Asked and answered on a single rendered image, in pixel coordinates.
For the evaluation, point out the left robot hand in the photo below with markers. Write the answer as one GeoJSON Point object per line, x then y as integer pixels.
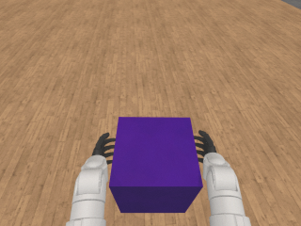
{"type": "Point", "coordinates": [100, 147]}

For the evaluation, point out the robot left forearm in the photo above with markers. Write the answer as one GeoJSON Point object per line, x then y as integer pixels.
{"type": "Point", "coordinates": [89, 193]}

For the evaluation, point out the right robot hand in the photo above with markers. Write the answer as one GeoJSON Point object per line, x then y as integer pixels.
{"type": "Point", "coordinates": [207, 146]}

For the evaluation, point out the carton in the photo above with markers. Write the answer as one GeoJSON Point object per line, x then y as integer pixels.
{"type": "Point", "coordinates": [155, 165]}

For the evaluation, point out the robot right forearm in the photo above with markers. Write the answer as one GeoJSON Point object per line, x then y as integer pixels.
{"type": "Point", "coordinates": [224, 193]}

